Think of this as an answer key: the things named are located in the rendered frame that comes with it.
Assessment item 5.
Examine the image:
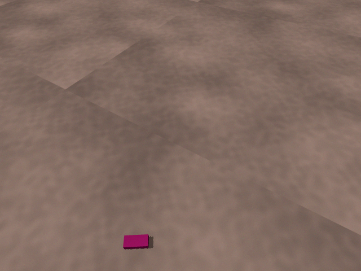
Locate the small box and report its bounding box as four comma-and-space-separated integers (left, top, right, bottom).
123, 234, 149, 249

